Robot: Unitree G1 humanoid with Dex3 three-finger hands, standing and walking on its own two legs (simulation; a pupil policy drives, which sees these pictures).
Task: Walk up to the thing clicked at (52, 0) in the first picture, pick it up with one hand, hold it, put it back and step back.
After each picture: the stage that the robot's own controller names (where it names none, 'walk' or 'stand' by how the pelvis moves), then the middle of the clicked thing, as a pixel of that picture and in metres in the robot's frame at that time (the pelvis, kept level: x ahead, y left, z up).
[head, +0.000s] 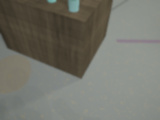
stand; out of the picture +1.17 +0.19 -0.05
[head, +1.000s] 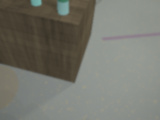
walk; out of the picture +1.06 +0.25 -0.03
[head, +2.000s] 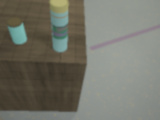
walk; (17, 30) +0.66 +0.27 -0.05
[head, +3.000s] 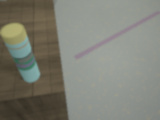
stand; out of the picture +0.44 +0.43 -0.03
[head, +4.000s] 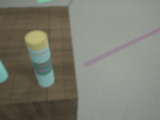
stand; out of the picture +0.46 +0.36 -0.04
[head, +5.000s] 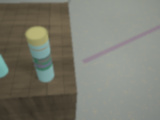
stand; out of the picture +0.48 +0.36 -0.05
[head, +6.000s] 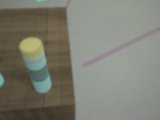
stand; out of the picture +0.43 +0.37 -0.06
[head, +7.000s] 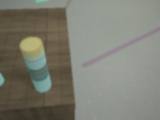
stand; out of the picture +0.44 +0.37 -0.06
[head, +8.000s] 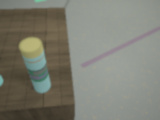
rise first; out of the picture +0.43 +0.37 -0.06
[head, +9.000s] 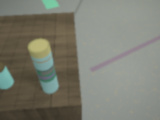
rise first; (1, 75) +0.43 +0.37 -0.05
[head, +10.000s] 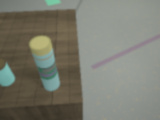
go down; (2, 72) +0.44 +0.36 -0.05
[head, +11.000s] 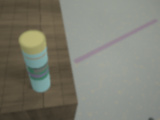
go down; out of the picture +0.41 +0.34 -0.02
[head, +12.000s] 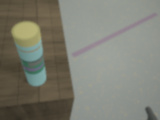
approach; out of the picture +0.43 +0.35 -0.01
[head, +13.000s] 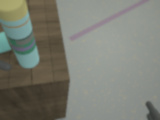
close in; out of the picture +0.49 +0.27 +0.00
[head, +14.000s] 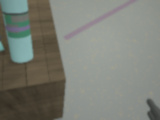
lift; out of the picture +0.49 +0.27 +0.01
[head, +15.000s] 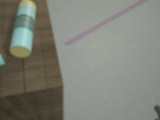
lift; out of the picture +0.45 +0.28 +0.01
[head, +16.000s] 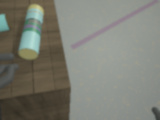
lift; out of the picture +0.64 +0.31 +0.00
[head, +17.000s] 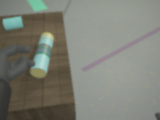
close; (14, 23) +0.88 +0.37 -0.04
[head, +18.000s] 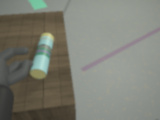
close; (28, 41) +1.13 +0.43 -0.42
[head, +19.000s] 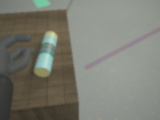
stand; (36, 41) +1.47 +0.48 -0.73
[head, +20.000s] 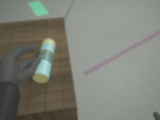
stand; (22, 50) +1.46 +0.66 -0.73
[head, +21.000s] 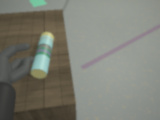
stand; (5, 42) +1.45 +0.83 -0.73
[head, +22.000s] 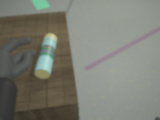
stand; out of the picture +1.46 +0.97 -0.73
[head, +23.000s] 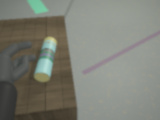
stand; out of the picture +1.44 +1.13 -0.73
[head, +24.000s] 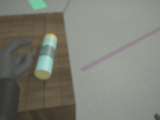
stand; out of the picture +1.44 +1.28 -0.73
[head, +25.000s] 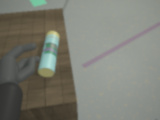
stand; out of the picture +1.43 +1.43 -0.73
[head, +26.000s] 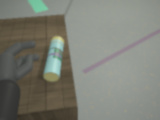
stand; out of the picture +1.42 +1.56 -0.73
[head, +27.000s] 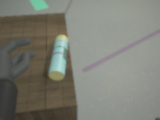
stand; out of the picture +1.43 +1.68 -0.73
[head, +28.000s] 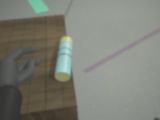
stand; out of the picture +1.41 +1.82 -0.73
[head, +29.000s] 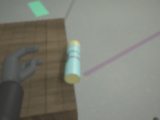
stand; out of the picture +1.40 +1.94 -0.73
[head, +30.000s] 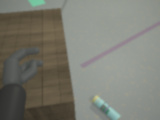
stand; out of the picture +1.40 +2.07 -0.73
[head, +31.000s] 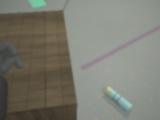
crouch; out of the picture +1.39 +2.17 -0.73
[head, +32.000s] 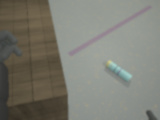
lower; out of the picture +1.35 +2.30 -0.71
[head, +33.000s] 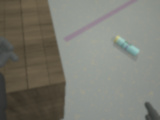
lower; out of the picture +1.37 +2.39 -0.67
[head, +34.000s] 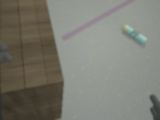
lower; out of the picture +1.37 +2.49 -0.67
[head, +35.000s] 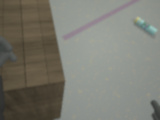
lower; out of the picture +1.38 +2.57 -0.66
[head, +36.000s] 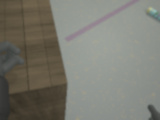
open; out of the picture +1.33 +2.67 -0.66
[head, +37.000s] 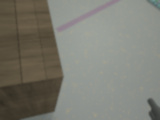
rise; out of the picture +1.36 +2.75 -0.66
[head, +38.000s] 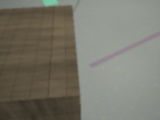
sink last; out of the picture +1.42 +2.80 -0.69
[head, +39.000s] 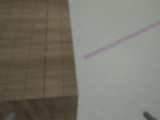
stand; out of the picture +1.38 +2.88 -0.69
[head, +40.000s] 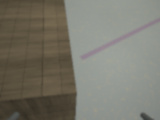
stand; out of the picture +1.33 +2.97 -0.68
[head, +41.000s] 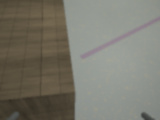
stand; out of the picture +1.33 +3.04 -0.68
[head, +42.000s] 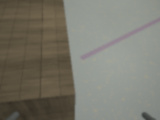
stand; out of the picture +1.32 +3.10 -0.68
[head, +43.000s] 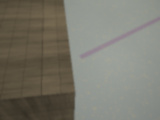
stand; out of the picture +1.34 +3.15 -0.70
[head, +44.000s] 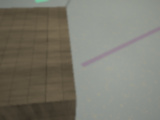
walk; out of the picture +1.37 +3.18 -0.75
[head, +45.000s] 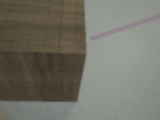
walk; out of the picture +1.94 +3.01 -0.73
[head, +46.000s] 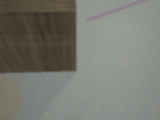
walk; out of the picture +1.99 +3.24 -0.72
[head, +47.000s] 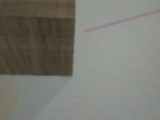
stand; out of the picture +2.26 +3.18 -0.74
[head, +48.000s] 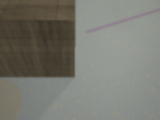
stand; out of the picture +2.27 +3.20 -0.75
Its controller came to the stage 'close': yes
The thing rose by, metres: 0.01
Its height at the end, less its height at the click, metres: -0.69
